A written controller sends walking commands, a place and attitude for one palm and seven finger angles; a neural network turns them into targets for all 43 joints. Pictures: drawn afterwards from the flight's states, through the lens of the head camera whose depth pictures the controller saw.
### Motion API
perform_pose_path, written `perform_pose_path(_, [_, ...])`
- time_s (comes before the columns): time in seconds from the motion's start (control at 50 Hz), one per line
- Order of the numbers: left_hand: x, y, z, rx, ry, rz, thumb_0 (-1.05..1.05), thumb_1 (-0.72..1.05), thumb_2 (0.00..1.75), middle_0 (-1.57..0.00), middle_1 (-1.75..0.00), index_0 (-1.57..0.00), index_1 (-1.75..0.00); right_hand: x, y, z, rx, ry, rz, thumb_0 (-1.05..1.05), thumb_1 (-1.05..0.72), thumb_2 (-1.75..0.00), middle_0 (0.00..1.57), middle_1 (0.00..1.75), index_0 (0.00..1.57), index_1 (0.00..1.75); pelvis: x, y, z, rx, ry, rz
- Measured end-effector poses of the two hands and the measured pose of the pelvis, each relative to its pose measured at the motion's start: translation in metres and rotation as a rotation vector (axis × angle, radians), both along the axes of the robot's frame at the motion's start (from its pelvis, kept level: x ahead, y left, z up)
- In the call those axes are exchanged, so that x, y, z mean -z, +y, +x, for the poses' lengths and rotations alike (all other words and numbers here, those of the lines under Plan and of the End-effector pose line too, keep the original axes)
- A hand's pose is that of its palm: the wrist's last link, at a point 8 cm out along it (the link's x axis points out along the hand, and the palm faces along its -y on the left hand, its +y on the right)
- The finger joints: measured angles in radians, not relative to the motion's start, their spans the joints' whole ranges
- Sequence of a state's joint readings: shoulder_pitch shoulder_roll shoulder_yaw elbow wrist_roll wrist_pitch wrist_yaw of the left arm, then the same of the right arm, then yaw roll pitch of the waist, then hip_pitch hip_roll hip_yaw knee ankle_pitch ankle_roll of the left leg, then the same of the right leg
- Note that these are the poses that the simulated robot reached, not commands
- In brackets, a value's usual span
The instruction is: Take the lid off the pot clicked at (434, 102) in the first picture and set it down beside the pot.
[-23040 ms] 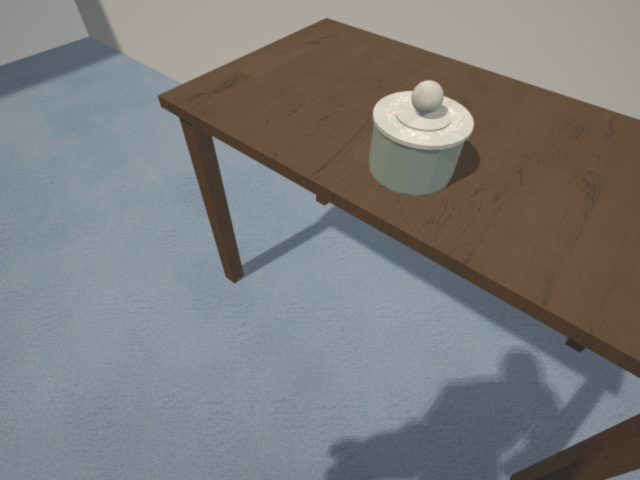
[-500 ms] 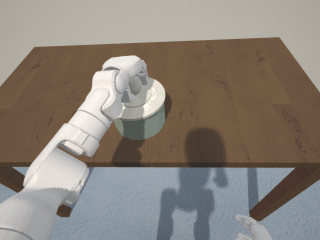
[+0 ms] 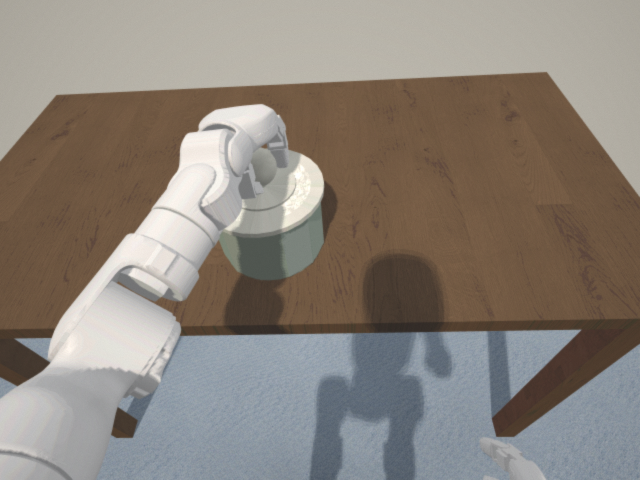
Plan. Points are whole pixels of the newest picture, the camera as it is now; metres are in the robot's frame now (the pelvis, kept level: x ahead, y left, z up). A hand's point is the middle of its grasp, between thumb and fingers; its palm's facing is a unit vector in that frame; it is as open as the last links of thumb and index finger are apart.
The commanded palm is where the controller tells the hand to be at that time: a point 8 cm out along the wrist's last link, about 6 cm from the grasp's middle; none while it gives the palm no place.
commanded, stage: lift the lid straight up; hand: left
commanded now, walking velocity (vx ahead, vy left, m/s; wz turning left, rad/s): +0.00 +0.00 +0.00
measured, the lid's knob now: (257, 167) +0.48 +0.09 +0.14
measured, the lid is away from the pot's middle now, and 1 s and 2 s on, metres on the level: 0.00 0.01 0.01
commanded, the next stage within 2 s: move the lid sideways beside the pot in 1.80 s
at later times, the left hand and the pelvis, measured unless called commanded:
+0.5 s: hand (231, 145) +0.45 +0.11 +0.20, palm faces -0.24 -0.08 -0.97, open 8.1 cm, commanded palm +0.43 +0.11 +0.28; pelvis +0.00 +0.00 +0.00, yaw +0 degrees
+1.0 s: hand (230, 113) +0.45 +0.10 +0.24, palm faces -0.17 -0.07 -0.98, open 8.1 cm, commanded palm +0.43 +0.11 +0.32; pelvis -0.01 +0.01 +0.00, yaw +1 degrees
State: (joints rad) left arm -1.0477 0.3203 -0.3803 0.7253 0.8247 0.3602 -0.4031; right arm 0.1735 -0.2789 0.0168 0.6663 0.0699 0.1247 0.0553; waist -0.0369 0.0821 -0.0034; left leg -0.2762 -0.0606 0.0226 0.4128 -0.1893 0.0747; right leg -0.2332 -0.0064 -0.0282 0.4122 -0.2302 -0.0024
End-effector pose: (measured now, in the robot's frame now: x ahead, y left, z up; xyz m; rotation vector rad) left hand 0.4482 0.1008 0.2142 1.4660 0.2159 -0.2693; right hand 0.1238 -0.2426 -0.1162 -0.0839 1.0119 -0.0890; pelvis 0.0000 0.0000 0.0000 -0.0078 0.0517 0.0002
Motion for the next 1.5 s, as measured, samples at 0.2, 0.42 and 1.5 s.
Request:
perform_pose_path(0.2, [-0.014,0.005,0.001,-0.008,-0.025,0.001,0.01,0.09,1.03,-0.68,-0.82,-0.68,-0.83,-0.002,-0.001,0.005,-0.006,-0.015,0.003,0.01,-0.91,-0.9,0.2,0.3,0.2,0.3,-0.001,0.0,0.001,0.0,-0.005,0.001])
perform_pose_path(0.42, [-0.032,0.014,0.0,-0.014,-0.056,0.002,0.01,0.09,1.03,-0.68,-0.82,-0.68,-0.83,-0.006,0.003,0.019,-0.028,-0.047,0.007,0.01,-0.91,-0.9,0.2,0.3,0.2,0.3,-0.001,0.0,0.001,-0.004,-0.009,0.0])
perform_pose_path(1.5, [-0.13,-0.012,-0.014,0.035,-0.244,-0.007,0.01,0.08,1.03,-0.69,-0.82,-0.69,-0.83,-0.01,0.013,0.035,-0.083,-0.104,0.027,0.01,-0.91,-0.9,0.2,0.3,0.2,0.3,-0.002,0.001,-0.003,-0.012,-0.017,0.004])
